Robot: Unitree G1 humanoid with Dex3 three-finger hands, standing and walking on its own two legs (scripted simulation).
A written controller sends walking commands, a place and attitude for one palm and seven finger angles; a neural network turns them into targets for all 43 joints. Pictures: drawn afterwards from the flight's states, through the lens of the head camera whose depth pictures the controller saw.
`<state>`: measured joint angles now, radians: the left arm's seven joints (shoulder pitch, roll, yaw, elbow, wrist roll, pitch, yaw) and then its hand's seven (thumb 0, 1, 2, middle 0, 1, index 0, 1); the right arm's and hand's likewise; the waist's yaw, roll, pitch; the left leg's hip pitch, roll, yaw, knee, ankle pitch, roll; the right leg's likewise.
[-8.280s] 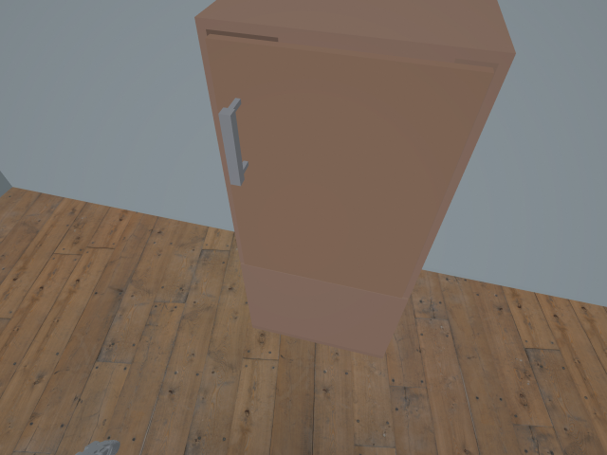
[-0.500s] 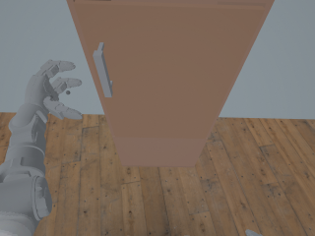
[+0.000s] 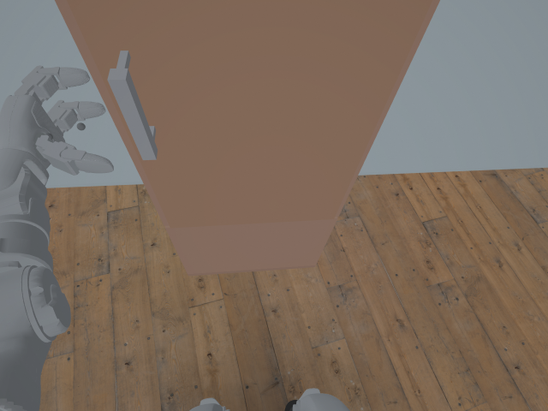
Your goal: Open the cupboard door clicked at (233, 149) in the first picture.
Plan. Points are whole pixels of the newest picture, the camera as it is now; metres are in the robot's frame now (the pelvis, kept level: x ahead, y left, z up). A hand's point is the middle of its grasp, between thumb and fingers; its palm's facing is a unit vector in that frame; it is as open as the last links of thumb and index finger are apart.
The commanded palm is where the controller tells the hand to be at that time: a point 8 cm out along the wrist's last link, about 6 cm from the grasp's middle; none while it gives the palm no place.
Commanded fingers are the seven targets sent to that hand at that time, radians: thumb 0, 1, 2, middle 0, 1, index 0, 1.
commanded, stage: move the hooked fingers beside the handle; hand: left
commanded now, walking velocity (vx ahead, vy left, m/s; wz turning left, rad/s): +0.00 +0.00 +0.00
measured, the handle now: (138, 109) +0.52 +0.17 +0.11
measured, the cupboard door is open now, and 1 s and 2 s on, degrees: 0 0 0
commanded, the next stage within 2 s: slide the fingers in behind the handle in 0.66 s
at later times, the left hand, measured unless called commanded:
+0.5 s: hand (77, 140) +0.46 +0.23 +0.11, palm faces +0.01 -1.00 +0.01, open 14.0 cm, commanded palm +0.44 +0.28 +0.11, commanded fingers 0.00 -0.50 0.30 -0.30 -1.20 -0.30 -1.20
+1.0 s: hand (92, 136) +0.47 +0.22 +0.11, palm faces +0.00 -1.00 +0.01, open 14.0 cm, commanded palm +0.44 +0.26 +0.11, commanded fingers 0.00 -0.50 0.30 -0.30 -1.20 -0.30 -1.20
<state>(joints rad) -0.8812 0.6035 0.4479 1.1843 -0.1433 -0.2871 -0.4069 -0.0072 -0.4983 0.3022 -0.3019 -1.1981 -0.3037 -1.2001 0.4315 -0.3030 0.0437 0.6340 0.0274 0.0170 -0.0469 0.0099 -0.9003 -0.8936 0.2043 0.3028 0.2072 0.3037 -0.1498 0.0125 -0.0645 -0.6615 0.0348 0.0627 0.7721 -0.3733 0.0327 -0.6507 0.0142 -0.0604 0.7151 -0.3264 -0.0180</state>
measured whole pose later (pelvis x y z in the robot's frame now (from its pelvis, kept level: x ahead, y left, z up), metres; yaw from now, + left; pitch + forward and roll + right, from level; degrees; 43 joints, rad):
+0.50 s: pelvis +0.01 +0.00 +0.00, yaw +1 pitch +13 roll -2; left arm -0.80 0.50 0.38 1.08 -0.16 -0.28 -0.37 -0.01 -0.50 0.30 -0.30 -1.20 -0.30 -1.20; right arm 0.34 -0.28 0.05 0.60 0.03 0.03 -0.04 0.01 -0.90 -0.89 0.20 0.30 0.21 0.30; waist -0.10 0.02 -0.08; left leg -0.62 0.02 0.04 0.78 -0.39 0.03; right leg -0.60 0.01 -0.08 0.72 -0.35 -0.01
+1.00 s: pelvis +0.00 +0.00 +0.00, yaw +0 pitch +14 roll -2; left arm -0.80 0.52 0.40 1.09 -0.17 -0.28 -0.36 -0.01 -0.50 0.30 -0.30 -1.20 -0.30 -1.20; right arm 0.43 -0.29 0.04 0.63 0.04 0.04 -0.04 0.01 -0.90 -0.89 0.20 0.30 0.21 0.30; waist -0.13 0.02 -0.08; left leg -0.63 0.04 0.05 0.77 -0.38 0.03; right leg -0.62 0.02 -0.07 0.72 -0.34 -0.02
